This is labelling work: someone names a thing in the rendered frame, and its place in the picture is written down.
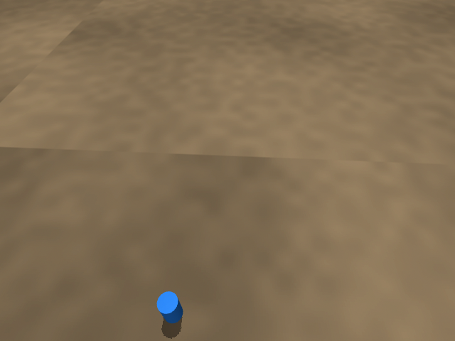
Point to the can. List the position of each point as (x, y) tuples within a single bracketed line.
[(170, 307)]

